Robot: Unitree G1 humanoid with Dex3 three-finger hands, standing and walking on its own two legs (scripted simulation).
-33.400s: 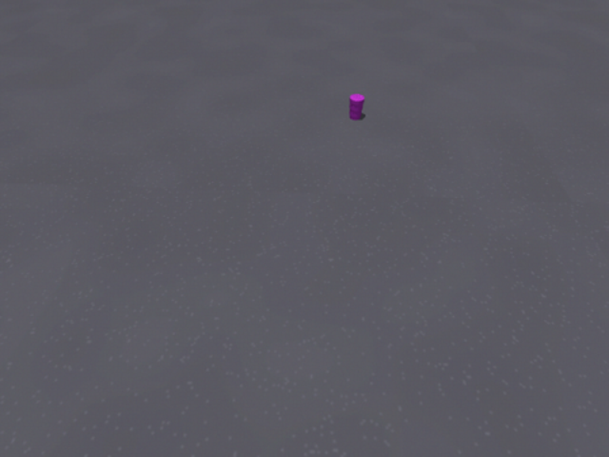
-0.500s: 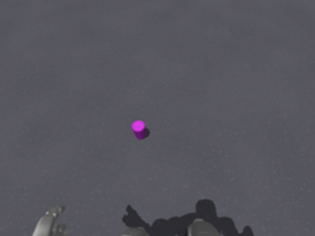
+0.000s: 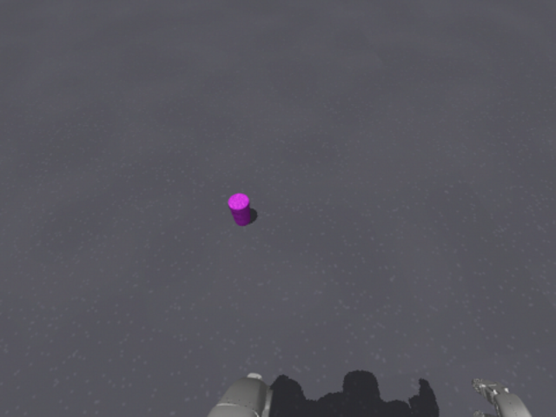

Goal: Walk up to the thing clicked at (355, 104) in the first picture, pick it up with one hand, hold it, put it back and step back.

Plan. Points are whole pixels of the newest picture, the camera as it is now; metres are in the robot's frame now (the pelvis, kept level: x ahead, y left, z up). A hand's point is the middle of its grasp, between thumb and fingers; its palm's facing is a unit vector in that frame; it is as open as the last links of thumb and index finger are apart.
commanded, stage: step back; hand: left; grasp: from the side
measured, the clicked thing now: (240, 210) +0.94 +0.27 -0.69
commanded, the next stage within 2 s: stand in 1.08 s
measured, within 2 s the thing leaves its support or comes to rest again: neither
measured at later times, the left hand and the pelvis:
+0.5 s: hand out of the picture -0.01 +0.27 -0.14, palm faces +0.08 -0.93 -0.36, open 7.4 cm; pelvis -0.05 +0.00 +0.01, yaw +4 degrees
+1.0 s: hand out of the picture +0.07 +0.28 -0.13, palm faces +0.06 -0.93 -0.37, open 7.4 cm; pelvis -0.02 +0.01 +0.01, yaw +4 degrees
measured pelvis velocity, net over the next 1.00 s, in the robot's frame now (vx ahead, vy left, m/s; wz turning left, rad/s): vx -0.02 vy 0.01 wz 0.06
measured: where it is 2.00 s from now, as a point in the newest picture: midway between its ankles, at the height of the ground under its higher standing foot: outside the picture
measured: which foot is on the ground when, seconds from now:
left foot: up 0.00-0.18, down 0.20-1.00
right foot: down 0.00-1.00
